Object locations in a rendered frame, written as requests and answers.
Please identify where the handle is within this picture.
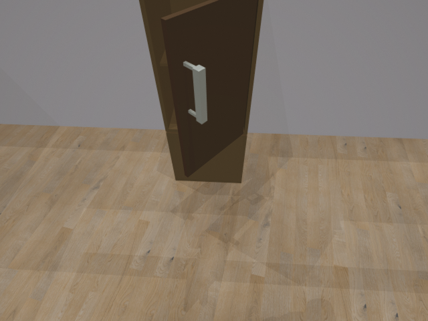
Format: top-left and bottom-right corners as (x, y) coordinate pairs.
(183, 61), (207, 124)

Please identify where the cupboard door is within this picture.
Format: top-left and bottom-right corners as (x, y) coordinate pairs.
(160, 0), (257, 177)

